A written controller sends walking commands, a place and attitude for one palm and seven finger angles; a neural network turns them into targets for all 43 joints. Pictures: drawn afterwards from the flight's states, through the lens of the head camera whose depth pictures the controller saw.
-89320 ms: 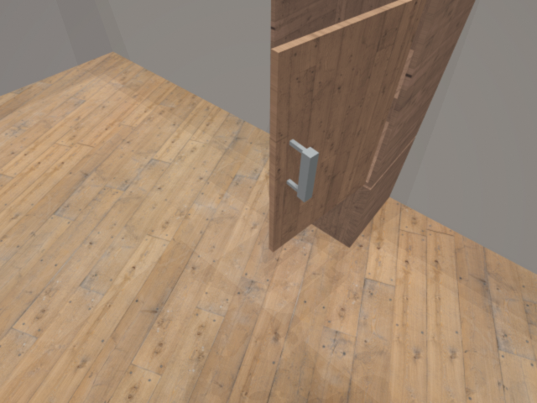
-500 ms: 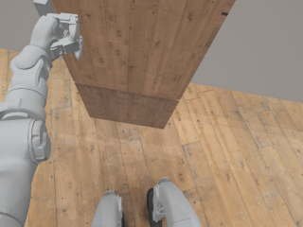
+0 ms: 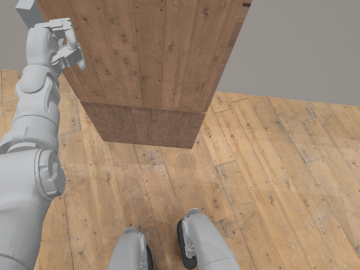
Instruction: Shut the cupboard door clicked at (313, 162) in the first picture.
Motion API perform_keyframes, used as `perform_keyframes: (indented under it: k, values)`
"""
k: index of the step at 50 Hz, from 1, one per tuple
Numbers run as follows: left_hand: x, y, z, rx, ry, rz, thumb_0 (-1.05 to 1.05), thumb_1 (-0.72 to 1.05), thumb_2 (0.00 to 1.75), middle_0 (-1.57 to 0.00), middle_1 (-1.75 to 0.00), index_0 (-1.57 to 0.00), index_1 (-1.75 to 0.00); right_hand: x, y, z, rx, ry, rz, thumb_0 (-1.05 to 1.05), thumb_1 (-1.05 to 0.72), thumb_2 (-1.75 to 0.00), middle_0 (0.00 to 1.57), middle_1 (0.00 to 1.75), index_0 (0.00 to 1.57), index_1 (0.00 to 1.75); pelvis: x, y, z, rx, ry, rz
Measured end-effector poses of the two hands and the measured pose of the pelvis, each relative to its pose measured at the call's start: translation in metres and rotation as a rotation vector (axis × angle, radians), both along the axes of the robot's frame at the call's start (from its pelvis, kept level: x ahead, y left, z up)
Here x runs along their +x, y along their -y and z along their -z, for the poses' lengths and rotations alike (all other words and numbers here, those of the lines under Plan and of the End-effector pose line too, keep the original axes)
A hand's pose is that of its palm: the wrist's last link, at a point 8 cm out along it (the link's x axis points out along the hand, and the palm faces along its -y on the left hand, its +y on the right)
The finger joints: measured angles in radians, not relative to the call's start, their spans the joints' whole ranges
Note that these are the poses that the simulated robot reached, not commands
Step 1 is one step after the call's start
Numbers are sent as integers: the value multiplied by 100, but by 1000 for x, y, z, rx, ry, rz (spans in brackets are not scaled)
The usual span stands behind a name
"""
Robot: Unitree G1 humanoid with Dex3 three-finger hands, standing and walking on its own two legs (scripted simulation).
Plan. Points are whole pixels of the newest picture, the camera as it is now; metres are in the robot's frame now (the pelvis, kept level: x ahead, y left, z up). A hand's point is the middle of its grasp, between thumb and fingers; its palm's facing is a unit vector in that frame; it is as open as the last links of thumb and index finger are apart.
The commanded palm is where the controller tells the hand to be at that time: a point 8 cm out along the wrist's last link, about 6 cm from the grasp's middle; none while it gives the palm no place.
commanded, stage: pull the fist back off the door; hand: left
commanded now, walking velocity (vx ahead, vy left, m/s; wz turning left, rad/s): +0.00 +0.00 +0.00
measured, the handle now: (47, 27) +0.63 +0.19 +0.09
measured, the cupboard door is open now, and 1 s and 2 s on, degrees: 0 0 0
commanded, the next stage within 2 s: draw the hand back to the body in 0.40 s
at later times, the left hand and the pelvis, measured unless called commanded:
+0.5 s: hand (72, 88) +0.47 +0.14 +0.09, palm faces -0.11 -0.99 -0.01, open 3.1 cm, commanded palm +0.46 +0.19 +0.09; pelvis +0.05 +0.00 +0.04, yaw +2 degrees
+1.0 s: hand (26, 112) +0.38 +0.16 +0.17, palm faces -0.10 -0.99 -0.04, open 3.1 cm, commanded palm +0.34 +0.23 +0.17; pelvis +0.05 -0.02 +0.07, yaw +2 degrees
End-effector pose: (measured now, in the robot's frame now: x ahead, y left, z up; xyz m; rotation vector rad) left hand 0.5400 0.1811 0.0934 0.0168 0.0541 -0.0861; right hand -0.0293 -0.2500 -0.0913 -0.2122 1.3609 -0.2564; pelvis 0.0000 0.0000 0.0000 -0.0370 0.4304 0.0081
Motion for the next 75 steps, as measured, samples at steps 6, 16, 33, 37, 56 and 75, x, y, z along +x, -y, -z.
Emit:
perform_keyframes:
  k: [6, 16, 33, 37, 56, 75]
  values:
    - [-14, -4, 6, -2, 14, 2, 2, 90, 90, -130, -150, -130, -150, 20, 2, -10, 5, 1, 4, 0, -91, -90, 20, 30, 20, 30, 18, -2, -13, 7, 20, 13]
    - [-59, -11, 3, -9, 42, 12, 2, 90, 90, -130, -150, -129, -150, 117, 10, -27, -2, 166, -67, 0, -91, -90, 20, 30, 20, 30, 50, -2, -34, 9, 80, -2]
    - [-94, -10, -20, 9, 92, 32, 2, 90, 90, -130, -150, -130, -150, 212, -2, -33, 52, 382, -162, 0, -91, -90, 20, 30, 20, 30, 53, 7, -40, 23, 138, -23]
    - [-115, -17, -34, 13, 70, 27, 2, 90, 90, -130, -150, -129, -150, 202, -5, -39, 85, 375, -142, 0, -91, -90, 20, 30, 20, 30, 55, 10, -51, 32, 175, -14]
    - [-203, -49, -92, 154, 66, -124, 2, 90, 90, -122, -141, -121, -141, 241, 8, -91, 24, 595, -170, 1, -91, -90, 20, 30, 20, 30, 54, 18, -80, 45, 346, -21]
    - [-281, -93, -154, 354, 117, -466, 2, 90, 90, -74, -89, -74, -88, 298, -43, -121, 108, 704, -288, 1, -91, -90, 20, 30, 20, 30, 77, 9, -106, 41, 477, -33]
